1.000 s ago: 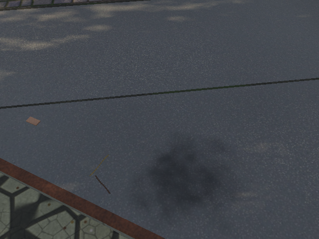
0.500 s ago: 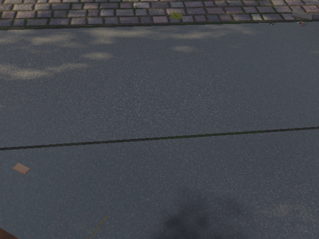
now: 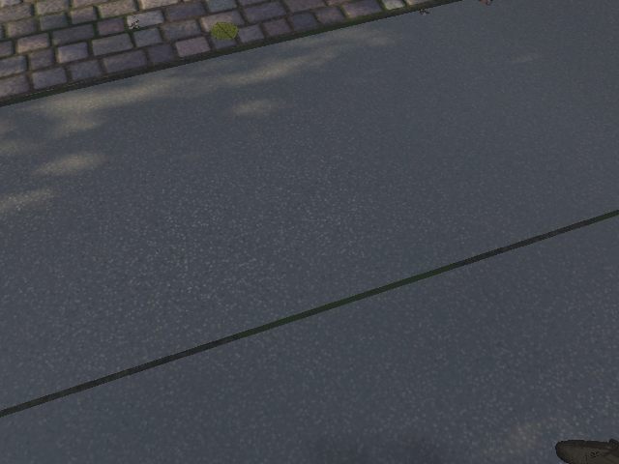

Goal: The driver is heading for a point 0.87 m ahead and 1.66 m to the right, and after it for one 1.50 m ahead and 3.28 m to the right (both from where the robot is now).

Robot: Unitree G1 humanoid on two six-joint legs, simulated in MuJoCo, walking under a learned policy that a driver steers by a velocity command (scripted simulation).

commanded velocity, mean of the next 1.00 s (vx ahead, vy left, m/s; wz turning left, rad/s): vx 0.04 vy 0.00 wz -0.59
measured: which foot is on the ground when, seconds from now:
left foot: up 0.00-0.14, down 0.16-0.58, up 0.60-1.00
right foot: down 0.00-0.16, up 0.18-0.56, down 0.58-1.00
